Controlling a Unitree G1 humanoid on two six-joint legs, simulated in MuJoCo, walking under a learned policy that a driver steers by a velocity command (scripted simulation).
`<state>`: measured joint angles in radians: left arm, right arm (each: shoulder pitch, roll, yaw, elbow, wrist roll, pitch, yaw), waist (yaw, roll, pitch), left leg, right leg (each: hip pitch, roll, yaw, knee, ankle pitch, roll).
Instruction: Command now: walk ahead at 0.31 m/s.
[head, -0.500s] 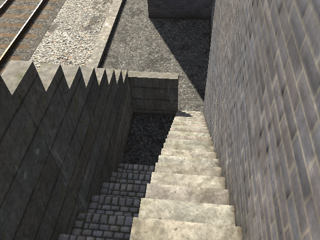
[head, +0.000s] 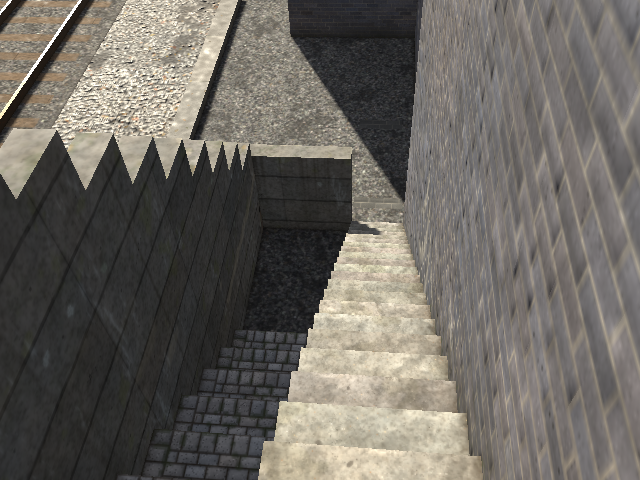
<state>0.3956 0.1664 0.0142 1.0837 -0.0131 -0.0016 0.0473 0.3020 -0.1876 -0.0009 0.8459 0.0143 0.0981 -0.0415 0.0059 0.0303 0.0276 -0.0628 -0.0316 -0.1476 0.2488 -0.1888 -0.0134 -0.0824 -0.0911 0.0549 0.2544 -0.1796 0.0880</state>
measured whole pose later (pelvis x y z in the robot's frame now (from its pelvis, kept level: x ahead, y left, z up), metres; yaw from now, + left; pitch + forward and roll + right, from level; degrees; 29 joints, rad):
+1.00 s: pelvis +0.03 -0.01 -0.01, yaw +1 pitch -2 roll +0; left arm 0.23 0.21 -0.02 0.94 0.00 -0.02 0.03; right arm 0.19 -0.21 0.02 0.69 0.02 0.08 -0.03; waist 0.03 0.04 0.04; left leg -0.07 -0.03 -0.16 0.46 -0.36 -0.02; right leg -0.08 -0.08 0.03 0.45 -0.34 0.08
